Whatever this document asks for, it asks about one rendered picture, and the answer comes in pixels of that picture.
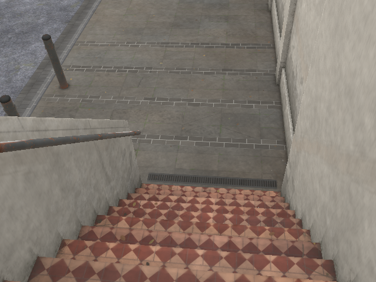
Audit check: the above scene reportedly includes stairs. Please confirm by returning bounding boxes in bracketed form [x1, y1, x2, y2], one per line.
[3, 183, 337, 282]

